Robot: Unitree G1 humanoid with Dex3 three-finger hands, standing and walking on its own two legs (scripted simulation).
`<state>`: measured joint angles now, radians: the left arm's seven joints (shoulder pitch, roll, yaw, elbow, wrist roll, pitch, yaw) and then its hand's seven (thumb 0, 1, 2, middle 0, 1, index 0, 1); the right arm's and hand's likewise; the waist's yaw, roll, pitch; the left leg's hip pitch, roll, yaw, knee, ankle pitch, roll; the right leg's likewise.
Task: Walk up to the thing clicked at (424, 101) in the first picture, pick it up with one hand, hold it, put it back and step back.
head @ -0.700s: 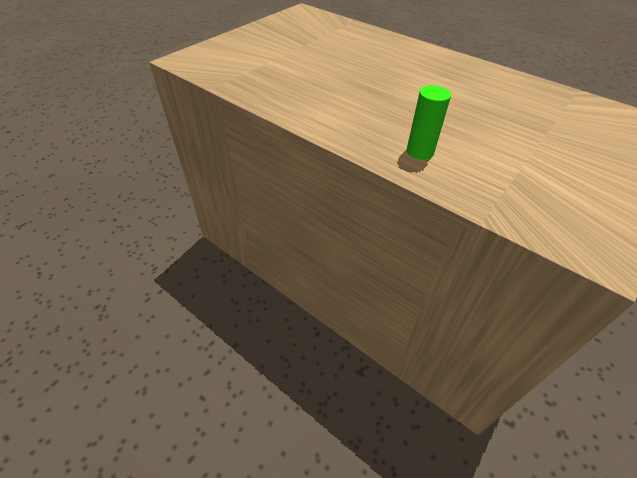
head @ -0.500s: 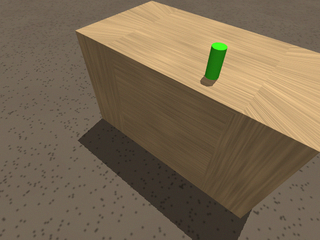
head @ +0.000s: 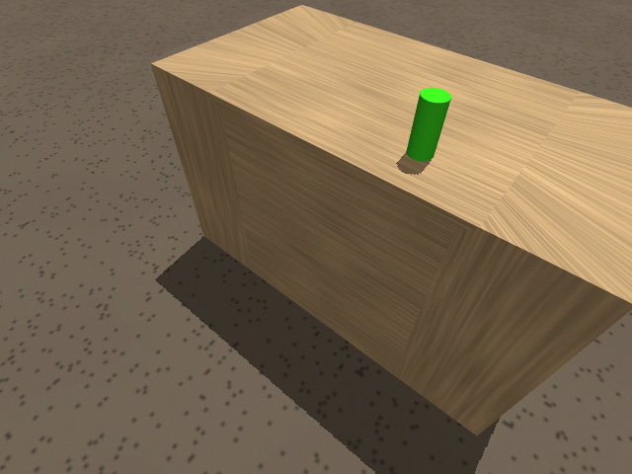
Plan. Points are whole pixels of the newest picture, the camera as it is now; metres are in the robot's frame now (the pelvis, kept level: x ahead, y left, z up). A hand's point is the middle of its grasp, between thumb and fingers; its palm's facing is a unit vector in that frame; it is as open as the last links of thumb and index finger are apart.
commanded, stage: stand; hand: left
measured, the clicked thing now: (427, 126) +0.76 -0.21 +0.04
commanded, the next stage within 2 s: walk up in 0.42 s
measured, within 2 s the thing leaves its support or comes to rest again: neither
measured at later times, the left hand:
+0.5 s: hand out of the picture +0.08 +0.25 -0.16, palm faces -0.08 -0.94 -0.33, open 7.4 cm
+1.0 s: hand (216, 438) +0.20 +0.16 -0.15, palm faces -0.28 -0.88 -0.38, open 7.4 cm
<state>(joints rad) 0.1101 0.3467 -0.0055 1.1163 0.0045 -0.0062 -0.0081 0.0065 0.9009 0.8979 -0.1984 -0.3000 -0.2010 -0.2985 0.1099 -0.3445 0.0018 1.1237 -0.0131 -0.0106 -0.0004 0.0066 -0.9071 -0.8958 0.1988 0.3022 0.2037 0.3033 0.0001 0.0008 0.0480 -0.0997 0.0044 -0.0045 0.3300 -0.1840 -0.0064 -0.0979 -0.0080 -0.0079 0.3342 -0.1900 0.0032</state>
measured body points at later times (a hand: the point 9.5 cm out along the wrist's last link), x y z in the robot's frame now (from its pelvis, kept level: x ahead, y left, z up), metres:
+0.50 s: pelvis +0.00 -0.01 -0.01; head +0.01 -0.01 +0.44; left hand +0.08 +0.30 -0.13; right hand +0.08 -0.32 -0.13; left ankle +0.00 +0.12 -0.75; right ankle +0.00 -0.12 -0.74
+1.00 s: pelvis +0.12 -0.10 -0.02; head +0.13 -0.12 +0.43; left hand +0.22 +0.20 -0.13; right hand +0.12 -0.43 -0.14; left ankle +0.22 +0.02 -0.70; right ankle +0.09 -0.22 -0.75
